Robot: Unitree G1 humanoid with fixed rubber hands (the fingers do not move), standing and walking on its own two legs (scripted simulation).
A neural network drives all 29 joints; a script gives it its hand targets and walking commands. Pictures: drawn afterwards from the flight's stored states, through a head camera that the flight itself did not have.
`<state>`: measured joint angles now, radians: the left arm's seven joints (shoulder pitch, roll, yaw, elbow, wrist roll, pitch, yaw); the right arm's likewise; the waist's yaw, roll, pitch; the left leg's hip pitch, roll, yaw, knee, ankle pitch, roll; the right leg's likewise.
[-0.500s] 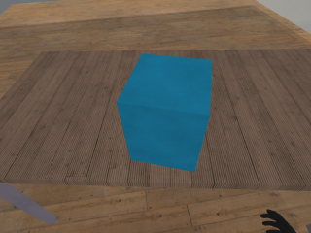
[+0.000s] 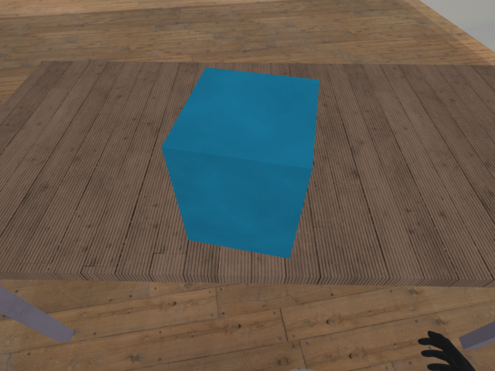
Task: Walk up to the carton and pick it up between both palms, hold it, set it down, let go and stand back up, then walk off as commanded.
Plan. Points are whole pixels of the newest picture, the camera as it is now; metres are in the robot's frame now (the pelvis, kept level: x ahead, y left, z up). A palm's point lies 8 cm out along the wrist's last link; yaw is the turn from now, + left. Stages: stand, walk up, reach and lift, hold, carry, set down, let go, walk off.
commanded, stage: walk up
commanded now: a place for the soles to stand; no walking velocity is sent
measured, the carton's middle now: (248, 166) +0.46 +0.01 +0.07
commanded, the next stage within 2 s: none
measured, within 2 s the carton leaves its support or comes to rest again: neither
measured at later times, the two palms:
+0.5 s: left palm out of the picture +0.02 +0.27 -0.06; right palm out of the picture +0.06 -0.37 -0.09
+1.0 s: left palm out of the picture +0.03 +0.31 -0.08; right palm out of the picture +0.01 -0.34 -0.07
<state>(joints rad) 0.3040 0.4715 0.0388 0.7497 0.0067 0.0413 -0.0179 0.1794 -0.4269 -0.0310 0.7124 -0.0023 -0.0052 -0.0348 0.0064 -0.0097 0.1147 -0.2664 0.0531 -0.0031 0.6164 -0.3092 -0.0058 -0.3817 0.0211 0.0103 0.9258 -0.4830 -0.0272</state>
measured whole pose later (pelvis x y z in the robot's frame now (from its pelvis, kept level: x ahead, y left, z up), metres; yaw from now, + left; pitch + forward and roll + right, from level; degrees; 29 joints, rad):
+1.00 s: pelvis -0.06 -0.01 +0.00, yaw -4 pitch -1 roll +0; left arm 0.30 0.45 0.04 0.75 0.02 -0.04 -0.01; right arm 0.28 -0.43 -0.03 0.72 0.00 -0.03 0.00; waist 0.01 -0.01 0.06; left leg -0.19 0.03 0.01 0.57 -0.36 0.00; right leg -0.32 0.04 0.03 0.59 -0.27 -0.07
